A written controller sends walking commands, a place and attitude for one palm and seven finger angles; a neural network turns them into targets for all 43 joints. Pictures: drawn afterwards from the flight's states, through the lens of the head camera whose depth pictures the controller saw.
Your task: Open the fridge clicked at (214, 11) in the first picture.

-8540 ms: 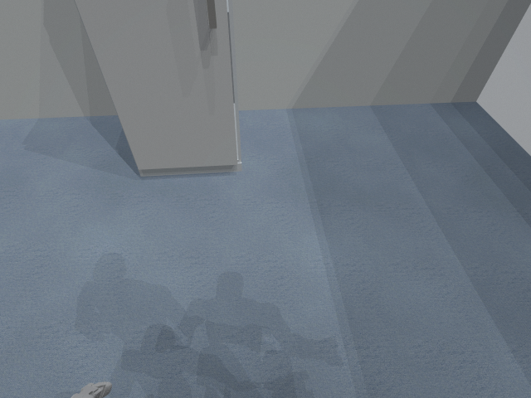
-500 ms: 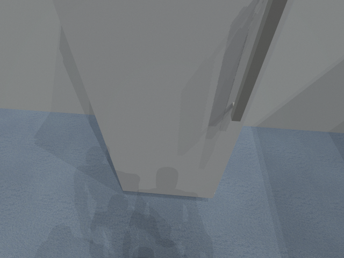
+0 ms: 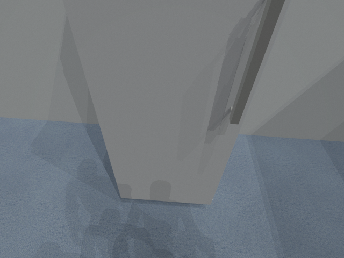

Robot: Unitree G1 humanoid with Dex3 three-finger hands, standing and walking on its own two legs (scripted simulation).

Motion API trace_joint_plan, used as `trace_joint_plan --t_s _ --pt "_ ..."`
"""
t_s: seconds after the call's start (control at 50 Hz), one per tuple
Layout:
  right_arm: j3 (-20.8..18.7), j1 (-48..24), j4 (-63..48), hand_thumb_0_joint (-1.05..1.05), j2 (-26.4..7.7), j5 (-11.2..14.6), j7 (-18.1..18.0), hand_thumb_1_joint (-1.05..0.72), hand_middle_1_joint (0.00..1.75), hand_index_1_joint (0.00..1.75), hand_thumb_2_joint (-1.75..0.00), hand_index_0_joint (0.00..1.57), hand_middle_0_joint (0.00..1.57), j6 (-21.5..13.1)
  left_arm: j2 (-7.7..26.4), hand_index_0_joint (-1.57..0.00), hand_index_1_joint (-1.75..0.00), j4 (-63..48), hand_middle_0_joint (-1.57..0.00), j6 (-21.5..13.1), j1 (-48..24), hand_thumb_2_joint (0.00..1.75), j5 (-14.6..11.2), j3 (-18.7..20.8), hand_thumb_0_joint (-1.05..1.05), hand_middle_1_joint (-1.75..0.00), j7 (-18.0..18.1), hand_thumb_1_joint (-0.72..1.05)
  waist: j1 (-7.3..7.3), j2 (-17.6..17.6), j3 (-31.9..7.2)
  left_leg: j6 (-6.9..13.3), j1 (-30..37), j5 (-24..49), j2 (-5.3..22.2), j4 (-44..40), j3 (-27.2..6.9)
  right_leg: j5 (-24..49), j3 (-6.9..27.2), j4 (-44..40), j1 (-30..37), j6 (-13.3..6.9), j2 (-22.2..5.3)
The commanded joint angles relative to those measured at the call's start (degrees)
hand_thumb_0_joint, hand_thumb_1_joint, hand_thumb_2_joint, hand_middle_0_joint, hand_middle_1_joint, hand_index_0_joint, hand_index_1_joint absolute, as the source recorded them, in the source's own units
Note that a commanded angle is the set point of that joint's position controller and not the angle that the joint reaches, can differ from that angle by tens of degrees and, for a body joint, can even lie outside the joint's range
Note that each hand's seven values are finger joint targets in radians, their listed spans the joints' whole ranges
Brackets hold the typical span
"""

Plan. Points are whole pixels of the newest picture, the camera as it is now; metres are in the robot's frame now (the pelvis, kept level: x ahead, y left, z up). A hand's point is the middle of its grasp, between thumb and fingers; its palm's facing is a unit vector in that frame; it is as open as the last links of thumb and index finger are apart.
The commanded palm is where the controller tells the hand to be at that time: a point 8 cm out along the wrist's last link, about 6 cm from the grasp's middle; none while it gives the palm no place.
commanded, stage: look again from close up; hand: right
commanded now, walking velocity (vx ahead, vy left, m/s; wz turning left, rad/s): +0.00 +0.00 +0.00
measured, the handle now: (249, 67) +0.54 -0.16 +0.21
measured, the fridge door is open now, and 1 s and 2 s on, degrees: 0 0 0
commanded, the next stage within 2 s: shuffle to correct the standing spot in 1.80 s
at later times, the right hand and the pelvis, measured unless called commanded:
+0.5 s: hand out of the picture +0.02 -0.19 -0.17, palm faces +0.04 +0.97 -0.23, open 7.4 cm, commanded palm none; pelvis -0.01 +0.01 +0.00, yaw +0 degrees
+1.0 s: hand out of the picture +0.00 -0.17 -0.17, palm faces +0.06 +0.98 -0.20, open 7.4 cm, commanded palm none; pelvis +0.00 +0.01 +0.00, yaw -1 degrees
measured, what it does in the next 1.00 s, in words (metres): stands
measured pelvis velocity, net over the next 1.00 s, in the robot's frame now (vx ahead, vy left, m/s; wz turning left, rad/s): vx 0.00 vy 0.01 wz -0.01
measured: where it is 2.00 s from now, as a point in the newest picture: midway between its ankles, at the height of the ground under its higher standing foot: outside the picture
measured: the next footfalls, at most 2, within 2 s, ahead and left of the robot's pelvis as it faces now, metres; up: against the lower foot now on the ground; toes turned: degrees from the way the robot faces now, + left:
none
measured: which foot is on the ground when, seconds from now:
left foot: down 0.00-1.00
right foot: down 0.00-1.00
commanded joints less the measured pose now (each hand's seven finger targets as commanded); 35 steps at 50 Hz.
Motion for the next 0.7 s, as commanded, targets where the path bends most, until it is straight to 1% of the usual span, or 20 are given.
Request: trace_joint_plan --t_s 0.0,0.08,0.1,0.12,0.16,0.22,0.24,0.26,0.32,0.34,0.36,0.38,0.44,0.46,0.5,0.52,0.56,0.58,0.64,0.68 --pt "-1.46 0.15 -2.97 0.00 -8.29 -0.12 -0.28 -0.90 0.30 0.30 -0.90 0.20 0.20 -1.04 6.25 -0.20 -0.30 -1.70 -0.20 -0.97 1.93 0.90 0.18 0.88 0.00 -0.30 0.22 0.90 0.20 0.79 3.98 2.24 1.88 -7.99 4.54 -8.26 -6.54 -1.43 3.70 -7.15 -7.79 -1.64 -3.44" --pt "-1.47 -0.07 -2.63 0.00 -8.54 -0.07 -0.22 -0.90 0.30 0.30 -0.90 0.20 0.20 -1.15 6.71 -0.20 -0.30 -1.01 -0.20 -1.09 1.86 0.90 0.17 0.84 0.00 -0.30 0.20 0.90 0.08 0.25 2.87 2.24 2.90 -6.76 4.52 -8.42 -6.56 -0.49 3.74 -7.38 -7.16 -1.54 -3.72" --pt "-1.47 -0.20 -2.53 0.00 -8.68 -0.04 -0.20 -0.90 0.30 0.30 -0.90 0.20 0.20 -1.15 6.71 -0.20 -0.30 -0.84 -0.20 -1.11 2.00 0.90 0.15 0.75 0.00 -0.30 0.20 0.90 0.09 0.76 2.90 2.26 3.23 -6.52 4.64 -8.43 -6.47 -0.34 3.78 -7.54 -7.30 -1.52 -3.77" --pt "-1.40 -0.25 -2.29 0.00 -8.53 -0.02 -0.18 -0.90 0.30 0.30 -0.90 0.20 0.20 -1.12 6.71 -0.20 -0.30 -0.60 -0.20 -1.08 1.89 0.90 0.15 0.75 0.00 -0.30 0.19 0.90 0.06 0.25 2.85 2.21 3.33 -6.46 4.58 -8.43 -6.32 -0.41 3.85 -7.71 -7.28 -1.46 -3.82" --pt "-1.41 -0.22 -2.10 0.00 -8.48 -0.08 -0.23 -0.90 0.30 0.30 -0.90 0.20 0.20 -1.21 6.72 -0.20 -0.30 -0.33 -0.20 -1.11 1.94 0.90 0.08 0.78 0.00 -0.30 0.22 0.90 0.01 0.95 2.77 2.15 3.76 -5.41 4.60 -8.58 -6.22 0.42 3.73 -7.55 -7.07 -1.44 -3.90" --pt "-1.36 -0.19 -1.67 0.00 -8.44 -0.01 -0.19 -0.90 0.30 0.30 -0.90 0.20 0.20 -1.09 6.56 -0.20 -0.30 0.28 -0.20 -0.89 1.97 0.90 0.15 0.62 0.00 -0.30 0.21 0.90 0.07 0.74 3.93 2.21 2.81 -7.52 4.63 -9.36 -6.56 -0.91 3.58 -7.78 -7.36 -1.26 -3.76" --pt "-1.30 0.01 -1.53 0.00 -8.36 -0.08 -0.23 -0.90 0.30 0.30 -0.90 0.20 0.20 -1.09 6.33 -0.20 -0.30 0.50 -0.20 -0.92 2.25 0.90 0.08 0.61 0.00 -0.30 0.21 0.90 0.06 0.33 3.46 2.18 3.31 -6.90 4.49 -9.28 -6.30 -0.62 3.60 -8.00 -7.01 -1.26 -3.98" --pt "-1.32 -0.08 -1.42 0.00 -8.40 -0.08 -0.24 -0.90 0.30 0.30 -0.90 0.20 0.20 -1.04 6.42 -0.20 -0.30 0.56 -0.20 -0.88 2.02 0.90 0.09 0.60 0.00 -0.30 0.19 0.90 -0.06 0.23 4.04 2.07 3.20 -6.92 4.65 -9.35 -6.13 -0.74 3.44 -7.90 -7.47 -1.19 -3.84" --pt "-1.30 0.15 -1.07 0.00 -8.27 -0.05 -0.21 -0.90 0.30 0.30 -0.90 0.20 0.20 -1.00 6.06 -0.20 -0.30 0.92 -0.20 -0.68 2.36 0.90 0.13 0.60 0.00 -0.30 0.17 0.90 0.03 1.67 4.42 2.06 2.42 -9.15 4.77 -10.16 -6.52 -1.59 3.32 -7.72 -7.28 -1.24 -3.52" --pt "-1.24 0.43 -1.16 0.00 -7.84 -0.08 -0.25 -0.90 0.30 0.30 -0.90 0.20 0.20 -0.99 5.78 -0.20 -0.30 1.02 -0.20 -0.69 2.68 0.90 0.10 0.56 0.00 -0.30 0.22 0.90 0.16 1.50 3.76 2.05 2.69 -8.44 4.50 -10.03 -6.46 -1.11 3.43 -7.81 -6.72 -1.24 -3.79" --pt "-1.31 0.27 -1.16 0.00 -7.96 -0.10 -0.26 -0.90 0.30 0.30 -0.90 0.20 0.20 -0.98 5.93 -0.20 -0.30 1.16 -0.20 -0.74 2.64 0.90 0.10 0.58 0.00 -0.30 0.19 0.90 0.06 0.86 3.99 1.97 2.68 -8.41 4.62 -9.94 -6.39 -1.24 3.37 -7.79 -7.19 -1.21 -3.64" --pt "-1.36 0.27 -1.18 0.00 -7.98 -0.08 -0.28 -0.90 0.30 0.30 -0.90 0.20 0.20 -0.99 5.80 -0.20 -0.30 1.20 -0.20 -0.68 2.68 0.90 0.12 0.56 0.00 -0.30 0.21 0.90 0.10 1.35 4.01 1.99 2.68 -8.67 4.52 -10.04 -6.57 -1.51 3.41 -7.76 -7.29 -1.16 -3.67" --pt "-1.25 0.85 -0.95 0.00 -7.25 -0.12 -0.32 -0.90 0.30 0.30 -0.90 0.20 0.20 -0.90 5.27 -0.20 -0.30 1.39 -0.20 -0.75 2.68 0.90 0.06 0.52 0.00 -0.30 0.27 0.90 -0.09 0.40 4.38 1.86 2.79 -7.63 4.27 -9.73 -6.07 -1.42 3.61 -8.33 -7.38 -1.20 -3.97" --pt "-1.24 0.80 -0.86 0.00 -7.24 -0.10 -0.32 -0.90 0.30 0.30 -0.90 0.20 0.20 -0.91 5.40 -0.20 -0.30 1.42 -0.20 -0.76 2.82 0.90 0.06 0.46 0.00 -0.30 0.29 0.90 -0.02 0.87 4.47 1.80 2.93 -7.39 4.26 -9.56 -6.06 -1.45 3.65 -8.39 -7.86 -1.20 -3.92" --pt "-1.34 1.03 -0.86 0.00 -7.02 -0.11 -0.32 -0.90 0.30 0.30 -0.90 0.20 0.20 -0.85 5.06 -0.20 -0.30 1.54 -0.20 -0.78 2.78 0.90 0.08 0.49 0.00 -0.30 0.29 0.90 -0.17 0.19 4.57 1.79 3.05 -7.64 4.27 -9.53 -6.02 -1.94 3.74 -8.57 -8.26 -1.20 -3.82" --pt "-1.34 1.10 -0.76 0.00 -6.87 -0.10 -0.31 -0.90 0.30 0.30 -0.90 0.20 0.20 -0.85 5.01 -0.20 -0.30 1.54 -0.20 -0.81 3.01 0.90 0.09 0.39 0.00 -0.30 0.32 0.90 -0.10 0.79 4.58 1.76 3.21 -7.17 4.21 -9.35 -5.85 -1.61 3.78 -8.72 -8.22 -1.19 -3.93" --pt "-1.25 1.47 -0.75 0.00 -6.54 -0.13 -0.38 -0.90 0.30 0.30 -0.90 0.20 0.20 -0.83 4.82 -0.20 -0.30 1.64 -0.20 -0.83 3.03 0.90 0.00 0.42 0.00 -0.30 0.33 0.90 -0.22 -0.07 3.98 1.66 3.70 -6.50 4.21 -9.15 -5.65 -1.44 3.79 -8.68 -8.03 -1.22 -3.96" --pt "-1.31 1.57 -0.68 0.00 -6.54 -0.11 -0.38 -0.90 0.30 0.30 -0.90 0.20 0.20 -0.88 4.64 -0.20 -0.30 1.66 -0.20 -0.80 3.12 0.90 0.06 0.41 0.00 -0.30 0.37 0.90 -0.24 0.69 3.86 1.73 3.84 -6.39 4.21 -9.15 -5.70 -1.14 3.70 -8.39 -8.05 -1.17 -3.88" --pt "-1.24 2.00 -0.62 0.00 -6.12 -0.15 -0.42 -0.90 0.30 0.30 -0.90 0.20 0.20 -1.00 4.14 -0.20 -0.30 1.83 -0.20 -0.88 3.47 0.90 -0.04 0.44 0.00 -0.30 0.42 0.90 -0.17 0.68 3.27 1.83 4.10 -4.96 4.15 -8.99 -5.48 0.20 3.75 -8.34 -7.15 -1.25 -4.14" --pt "-1.20 2.00 -0.43 0.00 -5.81 -0.11 -0.48 -0.90 0.30 0.30 -0.90 0.20 0.20 -0.97 4.06 -0.20 -0.30 1.94 -0.20 -0.87 3.29 0.90 -0.02 0.37 0.00 -0.30 0.45 0.90 -0.26 0.62 4.01 1.78 3.96 -4.46 4.19 -8.79 -5.34 0.46 3.72 -8.34 -7.57 -1.21 -4.08"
